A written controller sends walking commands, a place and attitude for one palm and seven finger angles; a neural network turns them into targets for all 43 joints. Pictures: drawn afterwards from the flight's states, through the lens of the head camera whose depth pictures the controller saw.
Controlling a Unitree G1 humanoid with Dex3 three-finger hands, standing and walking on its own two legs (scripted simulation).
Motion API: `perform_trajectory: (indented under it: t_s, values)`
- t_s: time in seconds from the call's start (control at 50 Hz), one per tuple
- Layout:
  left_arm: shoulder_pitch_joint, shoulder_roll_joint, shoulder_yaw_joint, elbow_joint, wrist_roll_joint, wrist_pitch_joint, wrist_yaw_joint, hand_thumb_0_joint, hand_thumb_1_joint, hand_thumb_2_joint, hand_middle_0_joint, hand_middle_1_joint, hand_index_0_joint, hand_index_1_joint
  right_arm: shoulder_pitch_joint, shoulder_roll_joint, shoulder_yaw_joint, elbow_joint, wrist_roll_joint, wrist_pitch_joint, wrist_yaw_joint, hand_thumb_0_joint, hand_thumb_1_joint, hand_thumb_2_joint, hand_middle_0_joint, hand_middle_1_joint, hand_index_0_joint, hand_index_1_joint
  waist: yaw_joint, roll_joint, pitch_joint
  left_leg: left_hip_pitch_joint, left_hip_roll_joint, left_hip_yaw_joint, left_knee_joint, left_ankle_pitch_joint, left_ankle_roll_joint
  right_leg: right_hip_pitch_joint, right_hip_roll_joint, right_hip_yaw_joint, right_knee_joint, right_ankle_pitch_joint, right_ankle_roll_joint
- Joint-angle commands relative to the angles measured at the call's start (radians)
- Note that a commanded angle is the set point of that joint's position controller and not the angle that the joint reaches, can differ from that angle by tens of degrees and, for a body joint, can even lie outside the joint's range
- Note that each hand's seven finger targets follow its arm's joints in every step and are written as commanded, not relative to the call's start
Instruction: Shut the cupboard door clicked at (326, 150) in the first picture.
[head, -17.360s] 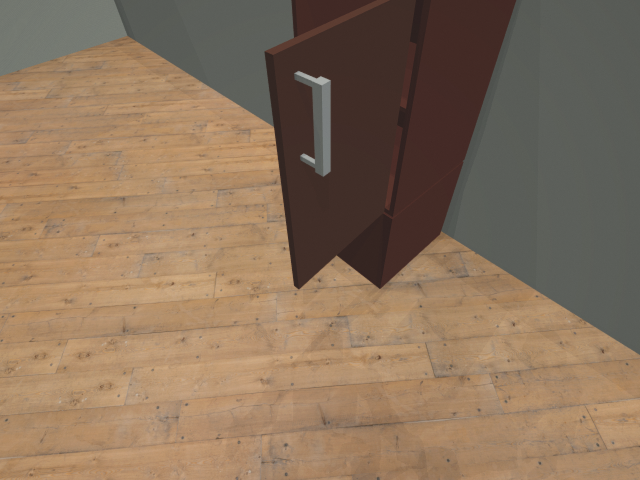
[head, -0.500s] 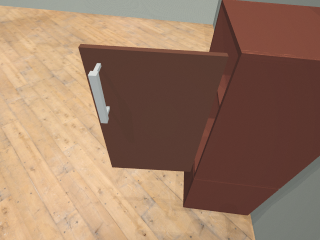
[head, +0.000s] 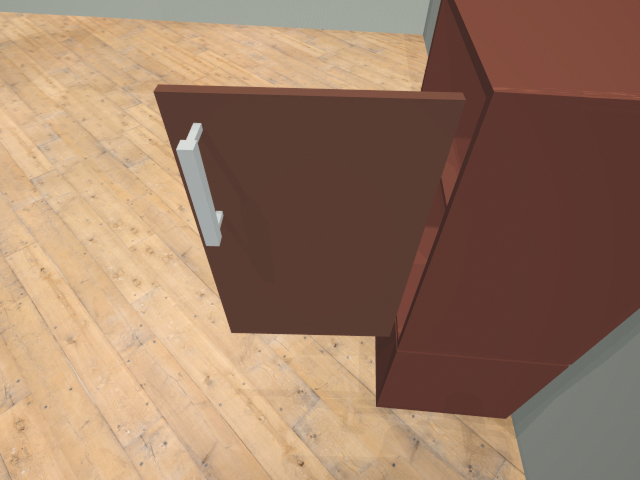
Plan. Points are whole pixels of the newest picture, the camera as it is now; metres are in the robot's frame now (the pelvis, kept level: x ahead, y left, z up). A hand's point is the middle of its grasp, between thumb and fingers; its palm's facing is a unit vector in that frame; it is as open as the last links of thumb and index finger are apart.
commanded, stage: look again from close up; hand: left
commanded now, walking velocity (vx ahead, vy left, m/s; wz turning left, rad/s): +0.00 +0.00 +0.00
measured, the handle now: (205, 188) +0.45 +0.19 +0.12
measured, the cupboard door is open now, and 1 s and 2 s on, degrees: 94 94 94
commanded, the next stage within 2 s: raise the hand and make a fist in 0.38 s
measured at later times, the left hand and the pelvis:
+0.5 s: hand out of the picture +0.04 +0.17 -0.17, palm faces +0.01 -0.98 -0.21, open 7.3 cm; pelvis +0.03 +0.00 +0.00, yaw +0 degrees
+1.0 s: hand out of the picture +0.12 +0.18 -0.02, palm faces +0.23 -0.97 -0.07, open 5.7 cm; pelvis -0.02 -0.05 -0.07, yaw +4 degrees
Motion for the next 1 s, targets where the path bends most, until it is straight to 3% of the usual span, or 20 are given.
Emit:
perform_trajectory:
  t_s: [0.0,0.1,0.28,0.44,0.46,0.48,0.5,0.52,0.54,0.56,0.6,0.64,0.68,0.7,0.74,0.78,0.82,0.88,0.92,0.98]
  values:
    - [0.043,0.112,0.018,-0.045,-0.005,-0.011,0.002,0.000,0.900,0.900,-0.200,-0.300,-0.200,-0.300,0.058,-0.088,-0.003,-0.075,0.002,-0.026,0.003,0.000,-0.900,-0.900,0.200,0.300,0.200,0.300,-0.011,0.032,0.059,-0.113,0.110,-0.151,-0.146,-0.030,-0.002,0.005,-0.060,0.083,-0.041,-0.074,-0.059]
    - [0.039,0.108,0.014,-0.051,-0.009,-0.009,0.000,0.000,0.900,0.900,-0.200,-0.300,-0.200,-0.300,0.065,-0.109,0.003,-0.071,0.004,-0.036,-0.001,0.000,-0.900,-0.900,0.200,0.300,0.200,0.300,-0.002,-0.031,0.071,-0.085,0.113,-0.151,-0.159,0.091,0.005,0.031,-0.061,0.083,-0.032,0.027,-0.053]
    - [0.017,0.141,0.022,-0.058,-0.014,-0.003,0.003,0.000,0.900,0.900,-0.200,-0.300,-0.200,-0.300,0.057,-0.129,0.008,-0.040,0.004,-0.039,-0.008,0.000,-0.900,-0.900,0.200,0.300,0.200,0.300,0.002,-0.017,0.029,0.007,0.114,-0.115,-0.135,0.311,-0.003,0.083,-0.074,0.076,-0.018,0.164,-0.047]
    - [-0.002,0.156,0.024,-0.058,-0.015,0.001,0.003,0.000,0.900,0.900,-0.200,-0.300,-0.200,-0.300,0.041,-0.126,0.008,-0.017,0.005,-0.033,-0.010,0.000,-0.900,-0.900,0.200,0.300,0.200,0.300,0.003,0.008,0.028,0.027,0.113,-0.104,-0.138,0.324,-0.007,0.106,-0.082,0.079,-0.033,0.212,-0.050]
    - [0.078,0.187,0.029,-0.020,-0.004,-0.012,0.040,0.000,0.900,0.900,-0.200,-0.300,-0.200,-0.300,-0.044,-0.166,-0.011,-0.078,0.019,-0.032,-0.004,0.000,-0.900,-0.900,0.200,0.300,0.200,0.300,0.036,-0.159,0.048,-0.035,0.148,-0.083,0.053,0.451,-0.032,0.075,-0.118,0.109,-0.022,0.562,-0.024]
    - [-0.876,0.805,0.475,-1.679,-0.107,-0.296,0.063,0.000,0.900,0.900,-0.200,-0.300,-0.200,-0.300,0.063,-0.392,-0.067,-0.334,0.022,-0.232,-0.103,0.000,-0.900,-0.900,0.200,0.300,0.200,0.300,-0.146,0.058,-0.362,0.287,0.122,-0.110,0.121,0.714,-0.044,0.073,-0.006,0.037,0.229,0.454,-0.021]
    - [-0.107,0.246,0.028,-1.285,-0.121,-0.186,0.071,0.000,0.900,0.900,-0.218,-0.320,-0.218,-0.320,-0.041,-0.236,0.026,-0.334,0.095,-0.319,-0.115,0.000,-0.900,-0.900,0.200,0.300,0.200,0.300,-0.058,0.356,-0.398,0.377,0.101,-0.161,0.052,0.701,-0.052,-0.115,0.053,-0.023,0.362,-0.002,-0.019]
    - [-0.098,0.237,0.065,-1.317,-0.170,-0.137,0.114,0.000,0.900,0.900,-0.237,-0.340,-0.237,-0.340,-0.061,-0.250,0.009,-0.290,0.067,-0.350,-0.098,0.000,-0.900,-0.900,0.200,0.300,0.200,0.300,-0.017,0.337,-0.388,0.319,0.101,-0.146,0.006,0.789,-0.086,-0.084,0.040,-0.014,0.331,-0.087,-0.032]
    - [0.156,-0.022,-0.063,-1.095,-0.166,-0.024,0.093,0.000,0.900,0.900,-0.255,-0.360,-0.255,-0.360,-0.070,-0.166,-0.010,-0.285,0.058,-0.360,-0.057,0.000,-0.900,-0.900,0.200,0.300,0.200,0.300,-0.025,0.236,-0.213,0.154,0.101,-0.143,-0.095,0.712,-0.086,-0.148,0.027,-0.024,0.252,-0.123,-0.023]
    - [-0.061,0.104,0.013,-1.287,-0.175,-0.056,0.094,0.000,0.900,0.900,-0.273,-0.380,-0.273,-0.380,-0.049,-0.231,-0.051,-0.335,0.062,-0.367,-0.032,0.000,-0.900,-0.900,0.200,0.300,0.200,0.300,-0.038,0.189,-0.132,0.064,0.089,-0.137,-0.031,0.576,-0.096,-0.124,0.012,-0.013,0.193,-0.026,-0.026]
    - [0.006,0.157,0.108,-1.229,-0.164,-0.136,0.050,0.000,0.900,0.900,-0.310,-0.420,-0.310,-0.420,-0.099,-0.231,-0.058,-0.424,0.040,-0.380,-0.018,0.000,-0.900,-0.900,0.200,0.300,0.200,0.300,-0.023,0.050,0.003,-0.157,0.036,-0.135,0.053,0.330,-0.100,-0.138,0.014,-0.034,0.099,0.051,-0.039]
    - [0.266,0.113,0.160,-1.022,-0.197,-0.238,-0.039,0.000,0.900,0.900,-0.347,-0.460,-0.347,-0.460,-0.112,-0.216,-0.076,-0.478,0.037,-0.366,0.000,0.000,-0.900,-0.900,0.200,0.300,0.200,0.300,0.014,-0.260,0.058,-0.291,0.007,-0.114,0.131,0.229,-0.075,-0.184,0.019,-0.031,0.114,0.073,-0.035]
    - [0.418,0.074,0.208,-0.921,-0.245,-0.382,-0.171,0.000,0.900,0.900,-0.383,-0.500,-0.383,-0.500,-0.133,-0.216,-0.096,-0.519,0.029,-0.342,0.013,0.000,-0.900,-0.900,0.200,0.300,0.200,0.300,0.048,-0.461,-0.005,-0.426,-0.014,-0.078,0.228,0.143,-0.073,-0.225,0.019,-0.021,0.218,0.098,-0.016]
    - [0.429,0.088,0.229,-0.934,-0.278,-0.456,-0.246,0.000,0.900,0.900,-0.402,-0.520,-0.402,-0.520,-0.151,-0.222,-0.102,-0.548,0.029,-0.336,0.020,0.000,-0.900,-0.900,0.200,0.300,0.200,0.300,0.061,-0.456,-0.049,-0.477,-0.026,-0.060,0.265,0.076,-0.074,-0.222,0.004,0.016,0.243,0.087,-0.009]
    - [0.417,0.178,0.310,-0.924,-0.317,-0.531,-0.378,0.000,0.900,0.900,-0.438,-0.560,-0.438,-0.560,-0.177,-0.238,-0.105,-0.621,0.040,-0.320,0.033,0.000,-0.900,-0.900,0.200,0.300,0.200,0.300,0.079,-0.284,-0.118,-0.516,-0.045,-0.040,0.321,0.015,-0.076,-0.191,-0.030,0.098,0.271,0.063,-0.022]
    - [0.304,0.259,0.351,-1.052,-0.327,-0.509,-0.422,0.000,0.900,0.900,-0.475,-0.600,-0.475,-0.600,-0.219,-0.244,-0.095,-0.695,0.050,-0.305,0.026,0.000,-0.900,-0.900,0.200,0.300,0.200,0.300,0.095,-0.034,-0.185,-0.514,-0.060,-0.006,0.347,-0.020,-0.056,-0.205,-0.031,0.135,0.276,-0.056,-0.033]
    - [0.144,0.331,0.389,-1.238,-0.348,-0.496,-0.410,0.000,0.900,0.900,-0.512,-0.640,-0.512,-0.640,-0.219,-0.239,-0.089,-0.740,0.052,-0.303,0.009,0.000,-0.900,-0.900,0.200,0.300,0.200,0.300,0.082,0.109,-0.277,-0.503,-0.052,-0.007,0.384,-0.036,-0.044,-0.230,-0.026,0.159,0.287,-0.170,-0.036]
    - [-0.068,0.318,0.371,-1.486,-0.356,-0.573,-0.342,0.000,0.900,0.900,-0.567,-0.700,-0.567,-0.700,-0.156,-0.208,-0.077,-0.731,0.043,-0.325,-0.007,0.000,-0.900,-0.900,0.200,0.300,0.200,0.300,0.016,0.149,-0.376,-0.463,-0.022,-0.047,0.446,-0.044,-0.027,-0.292,-0.012,0.178,0.289,-0.247,-0.028]
    - [-0.198,0.303,0.301,-1.614,-0.356,-0.644,-0.317,0.000,0.900,0.900,-0.603,-0.740,-0.603,-0.740,-0.142,-0.218,-0.068,-0.702,0.039,-0.340,-0.022,0.000,-0.900,-0.900,0.200,0.300,0.200,0.300,-0.041,0.107,-0.361,-0.449,-0.005,-0.070,0.483,-0.068,-0.018,-0.357,0.005,0.181,0.298,-0.282,-0.028]
    - [-0.174,0.228,0.156,-1.525,-0.355,-0.653,-0.357,0.000,0.900,0.900,-0.658,-0.800,-0.658,-0.800,-0.134,-0.246,-0.055,-0.664,0.056,-0.366,-0.044,0.000,-0.900,-0.900,0.200,0.300,0.200,0.300,-0.088,0.070,-0.225,-0.470,0.014,-0.088,0.479,-0.148,-0.010,-0.428,0.020,0.164,0.273,-0.378,-0.034]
